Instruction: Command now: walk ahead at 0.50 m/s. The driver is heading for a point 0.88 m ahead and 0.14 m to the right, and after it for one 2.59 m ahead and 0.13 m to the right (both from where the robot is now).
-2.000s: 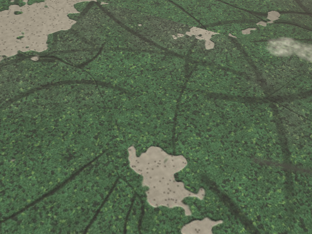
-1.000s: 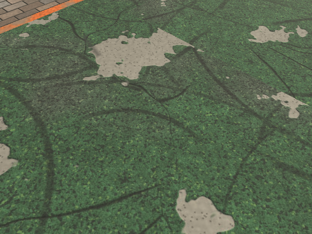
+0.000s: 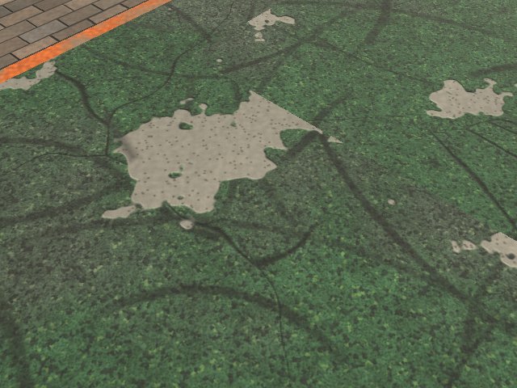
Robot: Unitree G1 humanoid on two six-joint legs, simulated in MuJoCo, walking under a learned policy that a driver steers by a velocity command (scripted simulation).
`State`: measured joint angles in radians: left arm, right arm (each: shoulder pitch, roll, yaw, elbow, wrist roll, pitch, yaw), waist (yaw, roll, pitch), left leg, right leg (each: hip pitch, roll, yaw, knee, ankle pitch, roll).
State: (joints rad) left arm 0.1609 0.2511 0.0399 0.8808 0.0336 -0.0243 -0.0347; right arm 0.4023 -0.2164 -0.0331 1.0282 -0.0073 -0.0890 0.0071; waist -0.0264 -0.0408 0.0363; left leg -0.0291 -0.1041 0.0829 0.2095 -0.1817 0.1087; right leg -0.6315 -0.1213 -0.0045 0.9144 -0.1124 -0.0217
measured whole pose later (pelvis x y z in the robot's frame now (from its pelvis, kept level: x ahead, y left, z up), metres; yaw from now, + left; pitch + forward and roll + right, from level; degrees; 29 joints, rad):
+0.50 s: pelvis +0.29 -0.05 +0.00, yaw +0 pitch -1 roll +0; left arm 0.37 0.21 0.04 1.02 0.01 -0.09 -0.01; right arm 0.19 -0.24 -0.05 0.96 -0.04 -0.04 0.02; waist 0.01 0.03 0.05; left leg -0.57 0.09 -0.01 1.02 -0.20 0.05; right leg -0.10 0.08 -0.10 0.29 -0.18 -0.10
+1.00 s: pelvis +0.56 +0.01 +0.00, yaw +0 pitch -1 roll +0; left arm 0.23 0.23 0.06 0.97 0.04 -0.05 -0.02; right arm 0.31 -0.21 -0.05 1.02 -0.01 -0.09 0.00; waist 0.00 -0.03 0.04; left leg -0.15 -0.07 0.10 0.33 -0.17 0.10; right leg -0.51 -0.07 0.01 1.08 -0.26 -0.06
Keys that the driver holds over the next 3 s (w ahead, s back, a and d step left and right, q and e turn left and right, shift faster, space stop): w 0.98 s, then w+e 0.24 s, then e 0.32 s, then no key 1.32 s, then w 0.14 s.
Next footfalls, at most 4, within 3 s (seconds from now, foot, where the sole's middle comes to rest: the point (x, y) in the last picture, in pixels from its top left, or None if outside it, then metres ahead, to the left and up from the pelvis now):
0.24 right None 0.31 -0.11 -0.78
0.78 left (230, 346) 0.61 0.07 -0.78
1.34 right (291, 257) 0.89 -0.11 -0.78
1.92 left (231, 243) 0.94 0.07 -0.78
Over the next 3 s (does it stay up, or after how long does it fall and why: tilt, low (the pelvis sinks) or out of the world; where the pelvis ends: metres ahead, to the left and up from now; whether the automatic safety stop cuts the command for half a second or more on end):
stays up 0.91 0.01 0.00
